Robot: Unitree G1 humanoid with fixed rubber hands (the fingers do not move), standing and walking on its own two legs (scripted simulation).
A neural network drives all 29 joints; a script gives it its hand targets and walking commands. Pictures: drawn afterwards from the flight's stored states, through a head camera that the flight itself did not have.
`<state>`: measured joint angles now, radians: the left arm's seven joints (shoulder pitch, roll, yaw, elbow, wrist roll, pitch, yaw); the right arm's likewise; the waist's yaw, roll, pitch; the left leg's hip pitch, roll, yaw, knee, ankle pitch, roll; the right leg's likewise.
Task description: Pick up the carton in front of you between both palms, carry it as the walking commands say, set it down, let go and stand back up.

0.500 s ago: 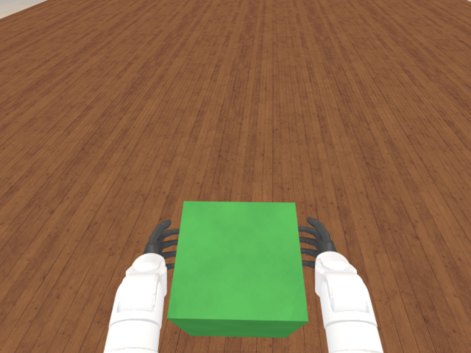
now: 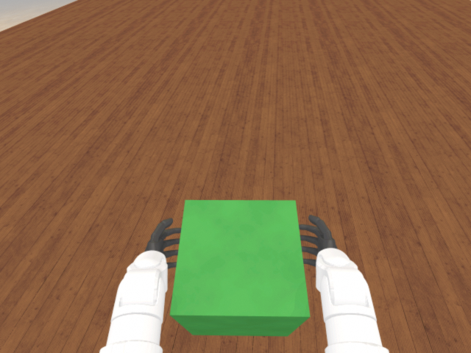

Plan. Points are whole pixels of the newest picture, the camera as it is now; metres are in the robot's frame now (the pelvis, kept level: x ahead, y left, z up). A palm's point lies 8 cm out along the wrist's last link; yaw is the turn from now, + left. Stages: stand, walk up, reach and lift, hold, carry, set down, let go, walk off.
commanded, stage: hold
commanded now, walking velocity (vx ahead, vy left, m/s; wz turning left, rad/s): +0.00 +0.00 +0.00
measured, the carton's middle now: (240, 273) +0.31 +0.00 -0.07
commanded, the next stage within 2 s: set down in 0.20 s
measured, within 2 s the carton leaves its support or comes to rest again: neither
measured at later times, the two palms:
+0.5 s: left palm (159, 252) +0.32 +0.15 +0.01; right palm (313, 252) +0.31 -0.14 +0.00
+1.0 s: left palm (182, 271) +0.39 +0.15 -0.19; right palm (297, 279) +0.36 -0.14 -0.19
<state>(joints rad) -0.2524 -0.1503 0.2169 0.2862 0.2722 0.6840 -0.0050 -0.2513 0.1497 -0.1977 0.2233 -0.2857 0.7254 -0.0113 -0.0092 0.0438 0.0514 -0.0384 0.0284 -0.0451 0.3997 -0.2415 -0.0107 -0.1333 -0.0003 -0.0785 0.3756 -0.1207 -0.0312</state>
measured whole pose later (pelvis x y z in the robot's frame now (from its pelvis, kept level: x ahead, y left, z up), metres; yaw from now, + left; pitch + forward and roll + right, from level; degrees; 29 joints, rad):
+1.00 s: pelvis -0.04 +0.03 -0.12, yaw +1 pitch +35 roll +1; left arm -0.72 -0.10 0.36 0.57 0.21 0.23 0.08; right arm -0.67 0.18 -0.48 0.43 -0.26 0.25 -0.08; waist -0.06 0.04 -0.10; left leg -1.34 -0.05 -0.03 1.15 -0.43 0.00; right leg -1.42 -0.02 0.05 1.08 -0.28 0.04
